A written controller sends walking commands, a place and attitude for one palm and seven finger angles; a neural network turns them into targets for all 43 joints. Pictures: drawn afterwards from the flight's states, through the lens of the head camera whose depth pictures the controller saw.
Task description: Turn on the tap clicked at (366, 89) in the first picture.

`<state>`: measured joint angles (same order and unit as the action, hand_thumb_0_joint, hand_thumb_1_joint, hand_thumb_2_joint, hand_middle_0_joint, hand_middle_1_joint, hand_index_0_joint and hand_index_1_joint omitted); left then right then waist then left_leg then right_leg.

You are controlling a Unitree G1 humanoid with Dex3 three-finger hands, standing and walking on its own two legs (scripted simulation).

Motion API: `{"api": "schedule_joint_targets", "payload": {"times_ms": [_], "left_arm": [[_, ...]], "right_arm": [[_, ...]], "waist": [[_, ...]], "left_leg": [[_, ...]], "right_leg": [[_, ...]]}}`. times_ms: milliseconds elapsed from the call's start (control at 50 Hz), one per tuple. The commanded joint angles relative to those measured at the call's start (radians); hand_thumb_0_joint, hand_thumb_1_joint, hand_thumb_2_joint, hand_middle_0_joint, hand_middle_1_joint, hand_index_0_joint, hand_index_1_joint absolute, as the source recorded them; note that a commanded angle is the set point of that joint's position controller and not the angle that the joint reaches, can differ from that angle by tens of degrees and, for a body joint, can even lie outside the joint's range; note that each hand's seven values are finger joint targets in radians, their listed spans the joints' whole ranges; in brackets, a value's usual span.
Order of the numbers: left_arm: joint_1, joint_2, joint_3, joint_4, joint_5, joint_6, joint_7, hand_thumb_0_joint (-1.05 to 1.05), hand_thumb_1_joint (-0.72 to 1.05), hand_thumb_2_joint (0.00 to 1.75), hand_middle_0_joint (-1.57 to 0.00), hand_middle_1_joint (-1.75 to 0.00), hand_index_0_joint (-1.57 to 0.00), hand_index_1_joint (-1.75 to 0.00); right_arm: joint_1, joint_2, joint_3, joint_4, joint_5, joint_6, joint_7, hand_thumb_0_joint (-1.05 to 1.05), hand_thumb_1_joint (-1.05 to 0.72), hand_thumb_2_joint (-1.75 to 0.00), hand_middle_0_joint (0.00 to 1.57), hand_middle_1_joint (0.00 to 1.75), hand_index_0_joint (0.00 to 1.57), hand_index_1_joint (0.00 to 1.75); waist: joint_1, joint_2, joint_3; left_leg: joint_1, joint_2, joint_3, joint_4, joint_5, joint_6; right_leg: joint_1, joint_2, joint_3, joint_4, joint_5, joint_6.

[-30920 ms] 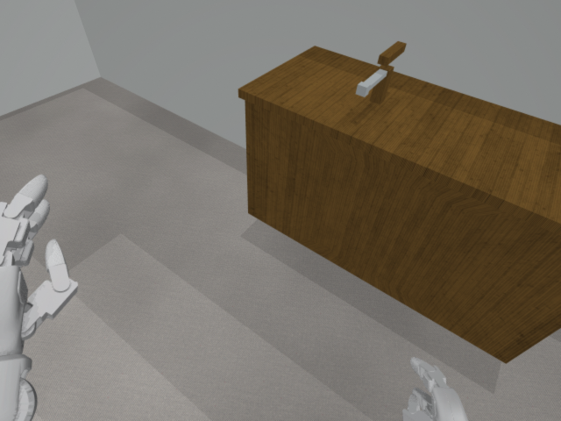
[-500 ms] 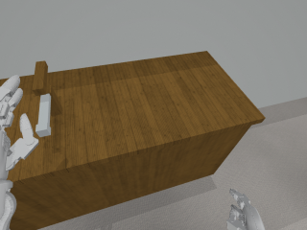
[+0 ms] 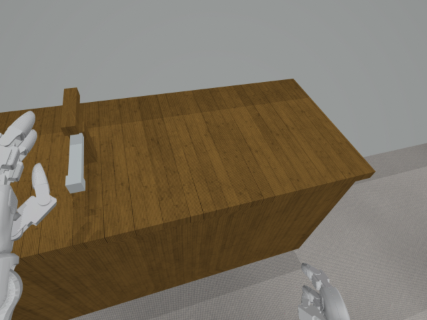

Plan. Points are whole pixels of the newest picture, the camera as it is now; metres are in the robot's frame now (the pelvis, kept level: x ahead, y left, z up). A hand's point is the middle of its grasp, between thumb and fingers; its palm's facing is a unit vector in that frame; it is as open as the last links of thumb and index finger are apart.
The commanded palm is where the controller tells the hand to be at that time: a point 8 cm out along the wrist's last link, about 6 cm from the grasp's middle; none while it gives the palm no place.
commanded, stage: come to a stop and stand still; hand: left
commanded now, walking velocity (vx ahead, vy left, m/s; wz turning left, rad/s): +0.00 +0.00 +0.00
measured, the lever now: (75, 183) +0.33 +0.32 +0.03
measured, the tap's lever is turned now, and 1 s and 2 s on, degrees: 0 0 0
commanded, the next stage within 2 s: look again from close up in 0.08 s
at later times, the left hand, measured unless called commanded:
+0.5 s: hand (55, 208) +0.21 +0.25 +0.16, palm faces +0.41 -0.84 -0.36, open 7.4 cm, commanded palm +0.16 +0.28 +0.17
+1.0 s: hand (68, 238) +0.18 +0.22 +0.14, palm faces +0.55 -0.78 -0.31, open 7.4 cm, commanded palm +0.14 +0.26 +0.16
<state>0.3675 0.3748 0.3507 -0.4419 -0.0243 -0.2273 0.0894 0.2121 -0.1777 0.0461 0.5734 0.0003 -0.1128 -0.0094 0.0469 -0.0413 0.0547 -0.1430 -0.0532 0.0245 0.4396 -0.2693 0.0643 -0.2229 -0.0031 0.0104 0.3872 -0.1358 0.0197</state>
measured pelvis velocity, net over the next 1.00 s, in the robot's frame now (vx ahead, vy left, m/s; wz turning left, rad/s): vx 0.00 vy -0.06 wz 0.07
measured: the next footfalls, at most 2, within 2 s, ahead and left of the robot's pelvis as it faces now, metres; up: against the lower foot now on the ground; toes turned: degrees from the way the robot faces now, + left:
none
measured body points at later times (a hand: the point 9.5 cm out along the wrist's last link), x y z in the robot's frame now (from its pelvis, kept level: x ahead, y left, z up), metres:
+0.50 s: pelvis +0.00 -0.01 +0.00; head +0.00 +0.01 +0.45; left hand +0.18 +0.29 +0.18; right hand +0.18 -0.22 -0.07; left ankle -0.02 +0.07 -0.74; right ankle +0.05 -0.14 -0.74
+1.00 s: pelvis +0.00 -0.06 -0.02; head +0.00 -0.07 +0.43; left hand +0.15 +0.26 +0.16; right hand +0.21 -0.28 -0.09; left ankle -0.02 +0.07 -0.74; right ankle +0.05 -0.13 -0.74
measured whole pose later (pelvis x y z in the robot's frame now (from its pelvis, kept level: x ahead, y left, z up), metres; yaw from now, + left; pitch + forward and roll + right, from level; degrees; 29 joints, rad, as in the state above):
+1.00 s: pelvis +0.00 -0.06 -0.02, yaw +4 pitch +0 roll +1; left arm 0.39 0.32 0.37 -0.35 -0.10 -0.13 0.12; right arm 0.18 -0.24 0.01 0.65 -0.01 -0.18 -0.04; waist 0.08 0.00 -0.02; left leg -0.29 -0.02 -0.06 0.62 -0.34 -0.01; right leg -0.37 0.05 -0.04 0.62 -0.26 -0.07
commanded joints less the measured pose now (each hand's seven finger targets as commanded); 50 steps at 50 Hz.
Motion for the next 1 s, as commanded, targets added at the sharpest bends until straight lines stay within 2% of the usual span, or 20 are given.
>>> {"api": "schedule_joint_targets", "payload": {"times_ms": [0, 140, 260, 440, 540, 560, 580, 600, 620, 640, 660, 680, 740, 760, 820, 840, 860, 880, 920, 980], "left_arm": [[-0.073, 0.132, 0.074, -0.173, -0.008, -0.047, 0.006, 0.00, 0.90, 0.90, -0.20, -0.30, -0.20, -0.30], [-0.090, 0.145, 0.085, -0.211, -0.002, -0.054, 0.015, 0.00, 0.90, 0.90, -0.20, -0.30, -0.20, -0.30], [-0.086, 0.161, 0.102, -0.232, 0.000, -0.063, 0.020, 0.00, 0.90, 0.90, -0.20, -0.30, -0.20, -0.30], [-0.057, 0.120, 0.072, -0.145, -0.005, -0.050, 0.022, 0.00, 0.90, 0.90, -0.20, -0.30, -0.20, -0.30], [-0.089, 0.132, 0.068, -0.190, -0.002, -0.052, 0.025, 0.00, 0.90, 0.90, -0.20, -0.30, -0.20, -0.30], [-1.068, 0.923, 0.320, -0.621, 0.043, -0.205, 0.048, 0.00, 0.90, 0.90, -0.20, -0.30, -0.20, -0.30], [-0.752, 0.428, 0.300, 0.026, 0.160, 0.004, -0.001, 0.00, 0.90, 0.90, -0.20, -0.30, -0.20, -0.30], [-0.463, 0.233, 0.107, 0.115, 0.023, 0.056, -0.024, 0.00, 0.90, 0.90, -0.20, -0.30, -0.20, -0.30], [-0.389, 0.254, 0.189, -0.017, -0.022, 0.071, -0.027, 0.00, 0.90, 0.90, -0.20, -0.30, -0.20, -0.30], [-0.296, 0.102, 0.086, -0.050, -0.105, 0.127, -0.071, 0.00, 0.90, 0.90, -0.20, -0.30, -0.20, -0.30], [-0.186, 0.046, 0.075, -0.005, -0.160, 0.182, -0.096, 0.00, 0.90, 0.90, -0.20, -0.30, -0.20, -0.30], [-0.145, 0.067, 0.069, -0.029, -0.169, 0.228, -0.117, 0.00, 0.90, 0.90, -0.20, -0.30, -0.20, -0.30], [-0.056, 0.112, 0.059, -0.013, -0.104, 0.316, -0.124, 0.00, 0.90, 0.90, -0.20, -0.30, -0.20, -0.30], [-0.049, 0.162, 0.104, -0.041, -0.084, 0.312, -0.103, 0.00, 0.90, 0.90, -0.20, -0.30, -0.20, -0.30], [-0.068, 0.173, 0.167, -0.121, -0.087, 0.207, -0.037, 0.00, 0.90, 0.90, -0.20, -0.30, -0.20, -0.30], [-0.106, 0.187, 0.193, -0.146, -0.095, 0.150, -0.013, 0.00, 0.90, 0.90, -0.20, -0.30, -0.20, -0.30], [-0.172, 0.258, 0.252, -0.248, -0.101, 0.084, 0.016, 0.00, 0.90, 0.90, -0.20, -0.30, -0.20, -0.30], [-0.201, 0.226, 0.221, -0.261, -0.097, 0.034, 0.036, 0.00, 0.90, 0.90, -0.20, -0.30, -0.20, -0.30], [-0.192, 0.181, 0.174, -0.206, -0.086, -0.037, 0.067, 0.00, 0.90, 0.90, -0.20, -0.30, -0.20, -0.30], [-0.257, 0.181, 0.122, -0.126, -0.071, -0.047, 0.060, 0.00, 0.90, 0.90, -0.20, -0.30, -0.20, -0.30]], "right_arm": [[-0.086, -0.144, -0.069, -0.156, 0.005, -0.044, -0.013, 0.00, -0.90, -0.90, 0.20, 0.30, 0.20, 0.30], [-0.093, -0.144, -0.071, -0.165, 0.004, -0.043, -0.015, 0.00, -0.90, -0.90, 0.20, 0.30, 0.20, 0.30], [-0.094, -0.145, -0.074, -0.159, 0.004, -0.049, -0.016, 0.00, -0.90, -0.90, 0.20, 0.30, 0.20, 0.30], [-0.084, -0.151, -0.080, -0.151, 0.004, -0.038, -0.019, 0.00, -0.90, -0.90, 0.20, 0.30, 0.20, 0.30], [-0.093, -0.147, -0.078, -0.153, 0.004, -0.043, -0.023, 0.00, -0.90, -0.90, 0.20, 0.30, 0.20, 0.30], [0.082, -0.216, 0.134, -0.300, 0.080, -0.029, -0.088, 0.00, -0.90, -0.90, 0.20, 0.30, 0.20, 0.30], [-0.091, -0.124, -0.070, -0.094, -0.045, -0.075, -0.077, 0.00, -0.90, -0.90, 0.20, 0.30, 0.20, 0.30], [-0.063, -0.164, -0.075, -0.107, -0.032, -0.099, -0.023, 0.00, -0.90, -0.90, 0.20, 0.30, 0.20, 0.30], [-0.053, -0.229, -0.100, -0.080, -0.031, -0.097, -0.015, 0.00, -0.90, -0.90, 0.20, 0.30, 0.20, 0.30], [-0.088, -0.185, -0.088, -0.095, -0.010, -0.105, -0.031, 0.00, -0.90, -0.90, 0.20, 0.30, 0.20, 0.30], [-0.106, -0.176, -0.075, -0.081, 0.009, -0.116, -0.028, 0.00, -0.90, -0.90, 0.20, 0.30, 0.20, 0.30], [-0.109, -0.204, -0.075, -0.065, 0.009, -0.118, -0.022, 0.00, -0.90, -0.90, 0.20, 0.30, 0.20, 0.30], [-0.160, -0.217, -0.067, -0.097, 0.029, -0.097, -0.012, 0.00, -0.90, -0.90, 0.20, 0.30, 0.20, 0.30], [-0.190, -0.214, -0.062, -0.109, 0.039, -0.091, -0.008, 0.00, -0.90, -0.90, 0.20, 0.30, 0.20, 0.30], [-0.191, -0.194, -0.074, -0.125, 0.008, -0.093, -0.025, 0.00, -0.90, -0.90, 0.20, 0.30, 0.20, 0.30], [-0.194, -0.183, -0.076, -0.118, 0.003, -0.096, -0.027, 0.00, -0.90, -0.90, 0.20, 0.30, 0.20, 0.30], [-0.198, -0.172, -0.076, -0.110, 0.001, -0.105, -0.031, 0.00, -0.90, -0.90, 0.20, 0.30, 0.20, 0.30], [-0.193, -0.149, -0.075, -0.110, -0.007, -0.114, -0.032, 0.00, -0.90, -0.90, 0.20, 0.30, 0.20, 0.30], [-0.157, -0.140, -0.070, -0.075, -0.010, -0.134, -0.034, 0.00, -0.90, -0.90, 0.20, 0.30, 0.20, 0.30], [-0.151, -0.157, -0.067, -0.049, -0.010, -0.148, -0.047, 0.00, -0.90, -0.90, 0.20, 0.30, 0.20, 0.30]], "waist": [[-0.012, 0.090, -0.134], [-0.010, 0.098, -0.129], [-0.011, 0.163, -0.131], [-0.015, 0.050, -0.113], [-0.015, 0.093, -0.120], [-0.127, 0.384, -0.019], [0.017, 0.236, -0.263], [-0.042, 0.173, -0.137], [-0.008, 0.185, -0.332], [0.037, 0.267, -0.387], [0.037, 0.252, -0.385], [0.056, 0.204, -0.336], [0.032, -0.010, -0.135], [0.035, -0.017, -0.106], [0.024, -0.093, -0.155], [0.021, -0.087, -0.165], [0.034, 0.010, -0.215], [0.038, 0.094, -0.257], [0.016, 0.174, -0.208], [-0.024, 0.173, -0.153]], "left_leg": [[-0.100, 0.119, -0.077, -0.136, 0.233, -0.097], [-0.148, 0.115, -0.077, -0.150, 0.121, -0.079], [-0.136, 0.109, -0.079, -0.153, 0.154, -0.093], [-0.138, 0.102, -0.078, -0.138, 0.064, -0.067], [-0.134, 0.098, -0.076, -0.143, 0.055, -0.059], [-0.486, 0.105, -0.148, -0.109, -0.106, -0.010], [-0.111, 0.084, -0.082, -0.091, 0.211, -0.070], [-0.050, 0.075, -0.091, -0.102, 0.426, -0.143], [0.108, 0.099, -0.076, -0.036, 0.552, -0.143], [0.167, 0.082, -0.075, -0.024, 0.589, -0.146], [0.190, 0.091, -0.066, -0.021, 0.616, -0.145], [0.125, 0.089, -0.059, -0.019, 0.553, -0.131], [-0.084, 0.071, -0.050, -0.032, 0.335, -0.077], [-0.109, 0.065, -0.043, -0.035, 0.273, -0.065], [-0.149, 0.051, -0.049, 0.010, 0.136, -0.039], [-0.162, 0.049, -0.048, 0.027, 0.098, -0.036], [-0.145, 0.042, -0.038, 0.041, 0.076, -0.037], [-0.139, 0.035, -0.027, 0.050, 0.070, -0.040], [-0.165, 0.030, -0.025, 0.086, 0.009, -0.040], [-0.217, 0.026, -0.030, 0.120, -0.112, -0.024]], "right_leg": [[0.172, -0.012, -0.012, 0.021, 0.151, -0.030], [0.212, -0.016, -0.005, 0.011, 0.128, -0.031], [0.206, -0.008, -0.011, 0.032, 0.143, -0.035], [0.175, -0.026, 0.026, -0.034, 0.079, -0.038], [0.179, -0.025, 0.028, -0.033, 0.068, -0.037], [0.229, 0.059, 0.023, 0.148, -0.151, 0.037], [0.160, 0.015, -0.008, 0.083, -0.038, -0.067], [0.049, 0.049, -0.105, 0.049, 0.039, -0.077], [0.025, 0.059, -0.085, 0.094, 0.106, -0.066], [0.029, 0.038, -0.069, 0.092, 0.080, -0.062], [0.028, 0.042, -0.073, 0.091, 0.066, -0.060], [0.038, 0.026, -0.088, 0.083, 0.094, -0.055], [0.032, 0.028, -0.117, 0.082, 0.101, -0.048], [0.025, 0.035, -0.110, 0.082, 0.069, -0.049], [-0.028, 0.032, -0.089, 0.105, -0.051, -0.035], [-0.045, 0.031, -0.077, 0.108, -0.093, -0.030], [-0.041, 0.034, -0.057, 0.115, -0.114, -0.031], [-0.027, 0.022, -0.043, 0.120, -0.135, -0.035], [-0.080, 0.013, -0.030, 0.121, -0.182, -0.036], [-0.112, -0.020, 0.019, 0.075, -0.300, -0.028]]}}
